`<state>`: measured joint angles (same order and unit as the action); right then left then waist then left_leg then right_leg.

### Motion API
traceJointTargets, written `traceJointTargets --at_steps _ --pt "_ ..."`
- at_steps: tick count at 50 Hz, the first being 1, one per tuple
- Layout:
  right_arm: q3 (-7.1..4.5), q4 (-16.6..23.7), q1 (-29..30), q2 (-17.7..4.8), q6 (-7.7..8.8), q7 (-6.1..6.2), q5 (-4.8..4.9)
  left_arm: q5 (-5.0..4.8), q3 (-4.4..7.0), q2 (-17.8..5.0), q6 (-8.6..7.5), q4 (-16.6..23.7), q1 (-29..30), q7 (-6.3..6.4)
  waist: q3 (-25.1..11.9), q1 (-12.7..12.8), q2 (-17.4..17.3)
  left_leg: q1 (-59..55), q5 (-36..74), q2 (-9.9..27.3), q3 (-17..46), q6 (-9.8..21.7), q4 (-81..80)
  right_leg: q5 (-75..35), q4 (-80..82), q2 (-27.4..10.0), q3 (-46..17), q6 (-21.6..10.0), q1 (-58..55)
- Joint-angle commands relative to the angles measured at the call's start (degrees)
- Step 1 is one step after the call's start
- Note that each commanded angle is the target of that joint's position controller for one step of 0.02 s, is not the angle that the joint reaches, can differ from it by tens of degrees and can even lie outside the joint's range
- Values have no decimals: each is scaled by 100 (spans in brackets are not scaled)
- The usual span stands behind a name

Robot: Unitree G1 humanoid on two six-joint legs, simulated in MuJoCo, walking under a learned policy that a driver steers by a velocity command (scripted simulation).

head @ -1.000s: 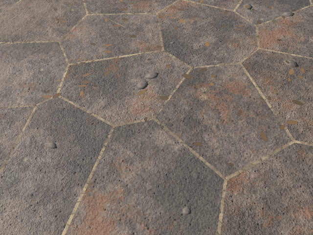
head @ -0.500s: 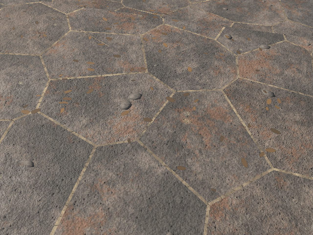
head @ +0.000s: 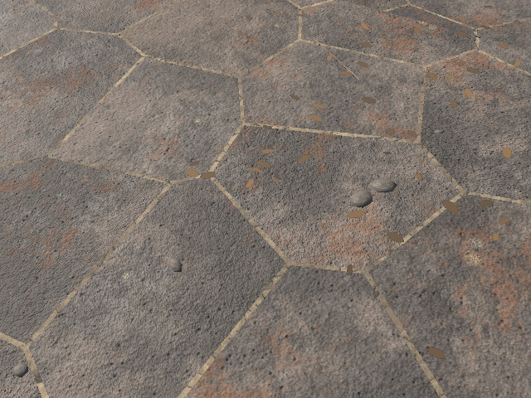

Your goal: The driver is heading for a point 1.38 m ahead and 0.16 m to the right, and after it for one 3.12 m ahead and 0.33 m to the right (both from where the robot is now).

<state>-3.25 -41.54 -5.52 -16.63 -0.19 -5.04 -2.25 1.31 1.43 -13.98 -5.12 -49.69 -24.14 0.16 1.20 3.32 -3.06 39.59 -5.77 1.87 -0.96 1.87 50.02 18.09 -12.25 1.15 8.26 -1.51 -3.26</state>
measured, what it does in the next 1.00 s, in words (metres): walks ahead: left foot, then right foot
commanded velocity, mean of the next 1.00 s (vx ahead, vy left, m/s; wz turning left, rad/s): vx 0.40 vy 0.00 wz -0.14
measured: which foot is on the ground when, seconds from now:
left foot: up 0.00-0.12, down 0.14-0.68, up 0.70-1.00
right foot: down 0.00-0.14, up 0.16-0.68, down 0.70-1.00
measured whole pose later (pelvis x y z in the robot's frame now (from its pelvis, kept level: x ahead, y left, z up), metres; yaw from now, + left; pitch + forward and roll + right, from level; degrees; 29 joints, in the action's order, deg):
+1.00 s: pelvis +0.50 +0.03 +0.00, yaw -13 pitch +1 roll +0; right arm -1.0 -42.2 -7.4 -15.2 -0.2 1.3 -1.9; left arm 0.3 3.5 -16.1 -0.5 -47.3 -16.4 -0.2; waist 5.0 1.6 -1.8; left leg 37.0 -15.2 3.8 4.6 -3.5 57.0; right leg 9.1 -22.6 8.6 -4.8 -6.9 13.8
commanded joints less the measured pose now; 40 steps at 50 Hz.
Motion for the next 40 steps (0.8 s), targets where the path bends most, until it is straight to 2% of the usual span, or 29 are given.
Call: traceJointTargets --at_steps 1,3,4,5,6,7,8,9,10,11,12,13,15,17,19,22,25,29,31,32,33,34,35,36,37,38,39,40 --pt "108 699 917 -50 88 -70 -3 -13 171 -843 -72 202 58 42 471 -10 886 -250 122 -101 -502 177 -1034 -3613 193 -1375 -191 -463 280" --pt "91 684 721 -148 85 -4 -27 -8 194 -976 -32 107 -11 91 235 -160 939 -855 -217 -403 -751 441 -1367 -5399 -458 -1434 63 -375 -23" --pt "60 613 419 -236 93 43 -45 0 215 -1079 8 65 -43 125 -7 -319 999 -1267 -468 -604 -833 589 -1426 -6324 -1064 -1469 166 -349 -164" --pt "1 459 -164 -366 123 84 -56 10 236 -1168 64 52 -53 151 -372 -576 1014 -1952 -606 -781 -795 752 -1567 -6693 -1944 -1512 216 -347 -127" --pt "-100 172 -1062 -547 175 152 -93 -3 238 -1203 101 82 -9 161 -875 -973 879 -3188 -451 -890 -624 946 -1958 -6082 -3168 -1448 312 -279 383" --pt "-259 -30 -1831 -967 176 270 -123 37 198 -1056 100 225 -69 125 -1404 -1233 352 -4592 -1203 -37 512 1203 -2123 -3799 -4854 -1257 356 -171 1600" --pt "-399 185 -1467 -1557 114 337 -16 -32 87 -446 76 631 -277 8 -2029 -666 -1169 -6208 -1136 1726 3840 2009 -2566 1203 -7066 -107 3 179 3974" --pt "-404 245 -1702 -1382 30 393 105 -15 182 -1013 34 720 253 -7 -2227 -1133 -196 -6138 -790 1879 4266 2172 -3158 799 -7469 -117 -970 119 4547" --pt "-309 109 -1373 -1042 44 469 127 -99 133 -884 -4 753 523 -20 -1349 -915 105 -5403 -298 1739 3174 1985 -3214 174 -7157 -497 -1019 63 4685" --pt "-196 15 -1188 -678 103 482 145 -101 85 -774 -37 671 447 -20 -662 -626 369 -4320 529 1509 2555 1741 -3370 9 -6522 -684 -949 36 4288" --pt "-121 -50 -1019 -496 195 489 122 -25 75 -691 32 608 439 -37 -377 -394 470 -3685 1031 1212 2059 1514 -3466 41 -6063 -840 -1016 37 3894" --pt "-69 -71 -892 -391 271 489 108 50 57 -639 158 461 166 -67 -282 -212 432 -3226 1318 1047 1647 1405 -3628 57 -5867 -855 -1011 55 3454" --pt "-45 -226 -1031 -376 439 441 116 76 76 -570 335 316 -32 -141 -237 -121 307 -2941 1618 910 1212 1292 -3870 -58 -5571 -816 -956 34 3205" --pt "-70 -365 -1158 -477 516 418 115 28 100 -516 389 345 247 -197 -9 -164 203 -2967 1440 820 859 1129 -4139 -494 -5254 -803 -989 11 3564" --pt "-57 -485 -1344 -456 541 423 121 0 129 -507 400 448 722 -218 225 -312 139 -3185 1448 735 560 885 -4281 -980 -4879 -737 -1091 7 4062" --pt "-13 -586 -1451 -393 573 449 144 -14 136 -445 366 556 1196 -237 327 -423 51 -3488 1714 643 118 612 -4312 -1630 -4145 -546 -1112 6 4320" --pt "36 -702 -1585 -348 603 506 145 11 76 -325 335 670 1669 -276 388 -557 13 -3795 2181 688 -195 497 -4303 -2061 -3361 -444 -811 -19 4263" --pt "84 -979 -1984 -373 561 627 108 40 -12 -218 309 913 2264 -339 465 -727 29 -4594 3361 885 -477 413 -3979 -1781 -2502 -253 -288 -220 4208" --pt "75 -1034 -1941 -532 527 690 76 41 11 -294 318 906 2074 -321 224 -558 -130 -4875 5051 965 -642 314 -3335 -1209 -2307 76 -14 -434 3684" --pt "61 -1047 -1877 -613 496 737 65 70 33 -347 316 818 1748 -294 69 -395 -227 -4949 6000 977 -707 261 -2763 -911 -2270 288 104 -547 3347" --pt "38 -1032 -1780 -700 453 771 50 99 81 -454 281 641 1132 -262 -220 -135 -272 -4846 6361 977 -736 221 -1871 -802 -2103 459 87 -673 2747" --pt "22 -983 -1655 -777 430 783 83 160 166 -624 208 411 348 -224 -601 215 -267 -4426 5756 925 -786 177 -702 -1198 -1607 494 -136 -839 1781" --pt "43 -799 -1375 -735 476 761 176 252 294 -941 157 243 -430 -162 -1102 671 43 -3227 3598 612 -925 96 1063 -2264 -1354 -201 -950 -1211 329" --pt "182 -472 -1986 -13 526 648 278 219 495 -1717 204 313 -214 -96 -1756 12 1685 -540 -2881 -635 -771 -239 3470 -5998 -1938 -2321 -3743 -2377 -1817" --pt "84 -517 -1722 -511 488 666 143 -177 540 -1574 241 328 -413 -97 -2362 293 366 -400 -2522 -453 405 -183 3839 -6667 -1739 -2288 -3977 -2626 -1757" --pt "124 -324 -1332 -409 516 660 202 -203 504 -1433 277 415 140 -47 -1466 101 481 -155 -1953 -172 497 -189 3569 -6320 -1390 -2125 -3320 -2411 -919" --pt "126 -299 -1200 -442 528 656 160 -196 406 -1018 331 476 552 -37 -699 -96 154 -192 -1703 11 412 -206 3004 -5625 -1033 -1759 -2879 -2054 -27" --pt "96 -282 -1107 -486 450 645 75 -202 342 -798 360 534 811 -16 -309 -272 48 -326 -1628 94 387 -267 2614 -5238 -811 -1424 -2583 -1788 574"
